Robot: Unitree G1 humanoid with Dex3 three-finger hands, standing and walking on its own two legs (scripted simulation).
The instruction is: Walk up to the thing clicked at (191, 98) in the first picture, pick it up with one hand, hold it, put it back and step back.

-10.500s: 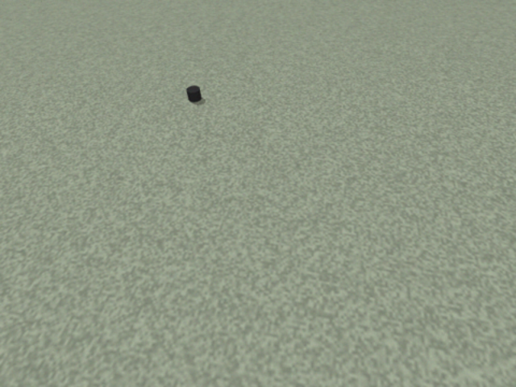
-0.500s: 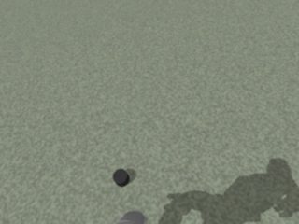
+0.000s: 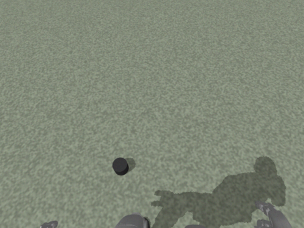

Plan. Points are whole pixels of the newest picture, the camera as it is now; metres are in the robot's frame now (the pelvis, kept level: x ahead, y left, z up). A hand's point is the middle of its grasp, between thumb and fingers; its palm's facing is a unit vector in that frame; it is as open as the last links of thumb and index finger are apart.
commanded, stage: walk up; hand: left
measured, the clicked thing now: (120, 166) +0.51 +0.26 -0.72
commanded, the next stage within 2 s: none
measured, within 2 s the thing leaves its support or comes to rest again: neither
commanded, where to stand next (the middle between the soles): +0.13 +0.01 m, yaw +1 degrees
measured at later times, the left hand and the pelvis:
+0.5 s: hand out of the picture +0.07 +0.30 -0.15, palm faces +0.01 -0.94 -0.34, open 7.4 cm; pelvis +0.02 +0.02 +0.01, yaw +2 degrees
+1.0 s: hand out of the picture +0.07 +0.25 -0.11, palm faces +0.08 -0.89 -0.46, open 7.4 cm; pelvis -0.01 -0.03 +0.00, yaw +5 degrees
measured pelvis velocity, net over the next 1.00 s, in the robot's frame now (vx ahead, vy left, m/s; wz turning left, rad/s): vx -0.01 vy -0.03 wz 0.09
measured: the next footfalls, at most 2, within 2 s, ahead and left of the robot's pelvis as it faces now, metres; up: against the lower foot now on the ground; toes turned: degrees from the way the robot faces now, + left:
right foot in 0.02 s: +0.00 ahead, -0.11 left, +0.00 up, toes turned +1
left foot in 0.30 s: +0.09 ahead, +0.14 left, +0.00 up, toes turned +2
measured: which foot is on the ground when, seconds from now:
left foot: down 0.00-0.06, up 0.08-0.28, down 0.30-0.74, up 0.76-1.00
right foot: up 0.00-0.00, down 0.02-0.34, up 0.36-0.70, down 0.72-1.00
